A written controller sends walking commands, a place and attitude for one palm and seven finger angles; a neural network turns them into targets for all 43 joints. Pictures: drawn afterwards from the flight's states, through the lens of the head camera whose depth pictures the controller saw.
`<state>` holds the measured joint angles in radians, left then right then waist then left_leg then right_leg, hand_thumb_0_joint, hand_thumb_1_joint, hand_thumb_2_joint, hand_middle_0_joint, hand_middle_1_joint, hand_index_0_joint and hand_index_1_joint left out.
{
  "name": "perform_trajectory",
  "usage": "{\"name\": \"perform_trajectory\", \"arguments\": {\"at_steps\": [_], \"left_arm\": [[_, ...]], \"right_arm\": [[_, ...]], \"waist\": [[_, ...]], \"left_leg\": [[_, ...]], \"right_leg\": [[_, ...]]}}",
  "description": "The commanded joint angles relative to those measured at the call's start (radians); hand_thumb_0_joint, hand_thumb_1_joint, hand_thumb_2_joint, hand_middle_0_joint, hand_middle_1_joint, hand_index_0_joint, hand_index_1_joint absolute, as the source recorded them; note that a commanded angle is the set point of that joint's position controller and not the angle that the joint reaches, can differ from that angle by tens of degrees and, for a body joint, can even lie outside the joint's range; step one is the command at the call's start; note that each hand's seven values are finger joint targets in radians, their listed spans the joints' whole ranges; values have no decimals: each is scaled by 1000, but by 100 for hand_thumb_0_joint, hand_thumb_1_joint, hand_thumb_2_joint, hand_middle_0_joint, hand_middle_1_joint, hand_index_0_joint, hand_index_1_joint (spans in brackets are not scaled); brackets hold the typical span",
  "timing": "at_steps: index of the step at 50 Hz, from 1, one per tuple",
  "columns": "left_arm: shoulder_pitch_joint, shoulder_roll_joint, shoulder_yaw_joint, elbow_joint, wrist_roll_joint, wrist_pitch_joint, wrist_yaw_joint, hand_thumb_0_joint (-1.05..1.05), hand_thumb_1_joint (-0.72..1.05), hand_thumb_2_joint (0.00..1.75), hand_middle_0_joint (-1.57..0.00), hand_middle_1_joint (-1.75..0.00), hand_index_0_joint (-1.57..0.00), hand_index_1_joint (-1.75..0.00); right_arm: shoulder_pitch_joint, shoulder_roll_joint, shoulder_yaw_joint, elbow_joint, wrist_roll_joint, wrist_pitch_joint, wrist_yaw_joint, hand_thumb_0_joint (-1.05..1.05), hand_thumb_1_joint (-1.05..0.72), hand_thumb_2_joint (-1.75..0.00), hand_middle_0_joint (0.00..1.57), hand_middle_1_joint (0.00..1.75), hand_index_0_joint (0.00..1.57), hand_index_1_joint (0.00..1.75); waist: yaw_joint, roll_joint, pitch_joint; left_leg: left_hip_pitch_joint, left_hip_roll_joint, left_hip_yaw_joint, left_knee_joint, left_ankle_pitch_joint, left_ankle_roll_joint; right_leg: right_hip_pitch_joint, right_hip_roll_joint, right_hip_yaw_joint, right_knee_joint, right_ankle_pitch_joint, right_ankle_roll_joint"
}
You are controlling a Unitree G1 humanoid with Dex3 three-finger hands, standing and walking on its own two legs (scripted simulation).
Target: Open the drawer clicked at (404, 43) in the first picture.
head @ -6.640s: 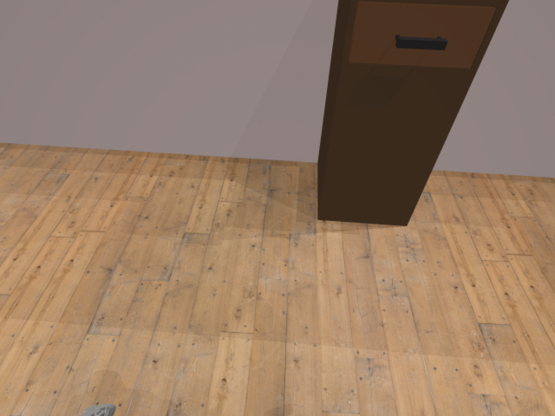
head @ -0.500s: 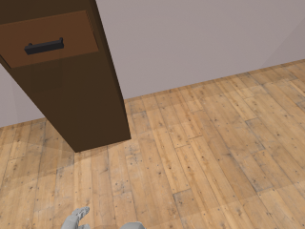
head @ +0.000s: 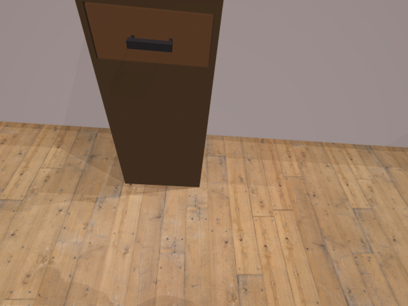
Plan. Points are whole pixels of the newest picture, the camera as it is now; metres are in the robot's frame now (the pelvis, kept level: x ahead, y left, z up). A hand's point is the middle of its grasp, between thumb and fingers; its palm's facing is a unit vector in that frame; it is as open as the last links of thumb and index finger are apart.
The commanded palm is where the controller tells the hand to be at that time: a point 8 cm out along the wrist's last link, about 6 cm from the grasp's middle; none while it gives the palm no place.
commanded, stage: take the last steps up to it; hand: left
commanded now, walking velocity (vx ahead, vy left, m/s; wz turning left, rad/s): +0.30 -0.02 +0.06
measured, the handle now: (150, 42) +0.83 +0.26 +0.10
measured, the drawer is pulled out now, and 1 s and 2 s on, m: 0.00 0.00 0.00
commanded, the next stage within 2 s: come to a stop and stand still in 0.88 s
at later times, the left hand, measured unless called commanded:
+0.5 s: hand (155, 269) +0.23 +0.13 -0.16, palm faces +0.01 -0.98 -0.19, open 7.3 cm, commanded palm none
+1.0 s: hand (139, 297) +0.17 +0.16 -0.19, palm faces +0.16 -0.98 -0.10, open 7.3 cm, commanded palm none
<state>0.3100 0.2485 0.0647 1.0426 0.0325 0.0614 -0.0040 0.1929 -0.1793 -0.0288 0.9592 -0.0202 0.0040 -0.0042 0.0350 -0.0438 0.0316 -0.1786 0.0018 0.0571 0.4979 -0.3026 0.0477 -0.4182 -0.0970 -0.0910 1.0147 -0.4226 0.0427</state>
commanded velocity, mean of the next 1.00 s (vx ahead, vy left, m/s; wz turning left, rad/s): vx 0.23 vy -0.01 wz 0.02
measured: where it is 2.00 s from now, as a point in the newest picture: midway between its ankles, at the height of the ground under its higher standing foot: outside the picture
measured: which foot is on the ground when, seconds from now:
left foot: down 0.00-0.44, up 0.46-0.90, down 0.92-1.00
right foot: up 0.00-0.40, down 0.42-0.92, up 0.94-1.00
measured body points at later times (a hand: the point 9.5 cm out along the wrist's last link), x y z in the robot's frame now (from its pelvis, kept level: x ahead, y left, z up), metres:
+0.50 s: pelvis +0.12 -0.05 -0.01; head +0.13 -0.06 +0.43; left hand +0.23 +0.18 -0.15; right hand +0.01 -0.25 -0.17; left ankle +0.00 +0.08 -0.69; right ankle +0.18 -0.14 -0.74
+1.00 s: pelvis +0.27 +0.02 -0.01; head +0.28 +0.04 +0.44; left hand +0.17 +0.21 -0.18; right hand +0.38 -0.20 -0.14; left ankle +0.31 +0.10 -0.74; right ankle +0.19 -0.13 -0.69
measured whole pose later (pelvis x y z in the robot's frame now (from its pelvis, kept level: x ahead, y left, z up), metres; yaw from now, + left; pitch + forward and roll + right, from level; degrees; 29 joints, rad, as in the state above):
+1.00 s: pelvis +0.27 +0.02 -0.01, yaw +2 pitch -2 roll -2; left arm 0.42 0.12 0.03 1.17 0.02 -0.01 0.01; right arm 0.15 -0.14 -0.03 1.01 -0.02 -0.05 0.00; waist 0.06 -0.03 0.05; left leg -0.32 0.05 0.15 0.60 -0.25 0.06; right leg -0.25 -0.08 -0.10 0.89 -0.50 0.00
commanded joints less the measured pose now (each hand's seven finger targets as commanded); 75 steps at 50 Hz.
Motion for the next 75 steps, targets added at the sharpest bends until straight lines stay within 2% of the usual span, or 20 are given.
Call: {"name": "perform_trajectory", "arguments": {"at_steps": [1, 14, 19, 20, 21, 22, 23, 25, 30, 41, 44, 45, 46, 47, 49, 52, 64, 72, 74, 75], "left_arm": [[-48, 33, -8, -70, -1, -60, -12, 0, 90, 90, -20, -30, -20, -30], [-242, -20, -16, -109, -12, -78, -14, 0, 90, 90, -20, -30, -20, -30], [-106, -16, -4, -56, -13, -97, -14, 0, 90, 90, -20, -30, -20, -30], [15, 18, 7, -21, -10, -108, -10, 0, 90, 90, -20, -30, -20, -30], [142, 99, 26, 17, -2, -123, 0, 0, 90, 90, -20, -30, -20, -30], [246, 188, 43, 41, -10, -125, 9, 0, 90, 90, -20, -30, -20, -30], [223, 169, 38, 34, -25, -117, 16, 0, 90, 90, -20, -30, -20, -30], [55, 94, 23, -1, -22, -118, 19, 0, 90, 90, -20, -30, -20, -30], [13, -35, -12, -4, -12, -139, 25, 0, 90, 90, -20, -30, -20, -30], [122, 38, -7, 55, -5, -141, 23, 0, 90, 90, -20, -30, -20, -30], [106, 30, -4, 60, -9, -125, 25, 0, 90, 90, -20, -30, -20, -30], [116, 1, -9, 58, -12, -121, 22, 0, 90, 90, -20, -30, -20, -30], [149, -54, -18, 43, -21, -118, 17, 0, 90, 90, -20, -30, -20, -30], [125, -54, -25, 21, -16, -119, 18, 0, 90, 90, -20, -30, -20, -30], [60, -49, -20, 22, -11, -105, 21, 0, 90, 90, -20, -30, -20, -30], [102, -97, -28, 72, -20, -84, 23, 0, 90, 90, -20, -30, -20, -30], [-17, -5, 17, -39, -10, 7, 31, 0, 90, 90, -20, -30, -20, -30], [-78, -27, -7, -78, -20, -30, 38, 0, 90, 90, -20, -30, -20, -30], [-12, 3, -6, -50, -15, -53, 42, 0, 90, 90, -20, -30, -20, -30], [-15, 63, -4, -49, -7, -70, 48, 0, 90, 90, -20, -30, -20, -30]], "right_arm": [[109, -151, -29, 4, 3, -40, -21, 0, -90, -90, 20, 30, 20, 30], [295, -122, -33, 119, -8, -63, -31, 0, -90, -90, 20, 30, 20, 30], [269, -120, -31, 146, -8, -60, -28, 0, -90, -90, 20, 30, 20, 30], [268, -110, -29, 148, 0, -64, -25, 0, -90, -90, 20, 30, 20, 30], [279, -69, -25, 135, 10, -71, -16, 0, -90, -90, 20, 30, 20, 30], [279, -38, -17, 103, 14, -72, -13, 0, -90, -90, 20, 30, 20, 30], [223, -79, -28, 86, 13, -59, -14, 0, -90, -90, 20, 30, 20, 30], [176, -45, -37, 97, 6, -49, -3, 0, -90, -90, 20, 30, 20, 30], [235, 18, -37, 123, -11, -10, 11, 0, -90, -90, 20, 30, 20, 30], [-26, -4, -26, 16, -1, -36, 32, 0, -90, -90, 20, 30, 20, 30], [77, -33, -29, 49, -3, -51, 23, 0, -90, -90, 20, 30, 20, 30], [181, -82, -39, 80, -7, -60, 14, 0, -90, -90, 20, 30, 20, 30], [280, -180, -60, 99, -17, -67, 1, 0, -90, -90, 20, 30, 20, 30], [327, -215, -62, 111, -6, -54, -8, 0, -90, -90, 20, 30, 20, 30], [220, -144, -44, 91, -2, -50, -22, 0, -90, -90, 20, 30, 20, 30], [80, -61, -6, 65, 3, -61, -35, 0, -90, -90, 20, 30, 20, 30], [95, -114, -42, 66, -1, -13, -62, 0, -90, -90, 20, 30, 20, 30], [110, -130, -58, 74, -5, 2, -31, 0, -90, -90, 20, 30, 20, 30], [113, -103, -56, 80, 7, 2, -19, 0, -90, -90, 20, 30, 20, 30], [138, -39, -45, 73, 18, 2, -13, 0, -90, -90, 20, 30, 20, 30]], "waist": [[-49, 158, 48], [-96, 155, 117], [-19, 117, 62], [35, 73, 2], [80, -84, -97], [89, -266, -165], [89, -154, -103], [36, -73, 35], [-58, -48, 86], [-1, -79, 75], [-56, -22, 34], [-93, 88, -28], [-113, 318, -113], [-120, 363, -131], [-97, 234, -26], [-20, 82, 19], [-39, 191, -6], [-50, 247, -70], [-15, 131, -116], [-28, -47, -129]], "left_leg": [[79, 227, -245, -327, 29, 100], [163, 286, -222, -296, 303, 142], [31, 225, -138, -120, 369, 83], [-27, 178, -90, 37, 379, 51], [-208, 102, -9, 282, 227, 5], [-387, -7, 27, 562, -258, -25], [-417, 40, -58, 697, -272, -13], [-434, 109, -75, 761, -107, -13], [-331, 133, -34, 630, 75, -58], [-278, 101, 37, 173, 71, -63], [-16, 58, 68, 5, 125, -48], [155, 95, 16, -55, 161, -32], [313, 324, -264, -113, 255, 49], [321, 432, -390, -201, 310, 127], [145, 392, -314, -246, 257, 131], [-29, 313, -123, -241, 647, 77], [56, 339, -77, -167, 757, 120], [45, 293, -93, -119, 548, 97], [-28, 208, -44, -30, 320, 15], [-118, 132, 7, 62, 67, -46]], "right_leg": [[-178, -15, 42, 76, 112, 4], [-165, -18, 15, -263, 118, 4], [182, 62, -55, -476, 221, -33], [353, 40, -17, -534, 246, -50], [582, -142, 193, -581, 192, -118], [676, -369, 531, -714, 256, -213], [573, -388, 533, -775, 180, -241], [324, -325, 446, -848, -104, -207], [119, -184, 121, -881, 159, -145], [274, -201, 94, -796, 366, -187], [187, -151, 46, -644, 328, -146], [123, -89, 2, -454, 319, -115], [-50, 28, -87, -193, 44, -63], [-139, 67, -43, 15, -200, -53], [-161, -3, 34, 142, -105, -63], [6, -32, 85, 18, 57, -20], [-100, 39, 113, 80, 53, 21], [129, 52, 30, -385, 49, -15], [302, 30, 37, -644, 285, -14], [361, -128, 202, -706, 408, -53]]}}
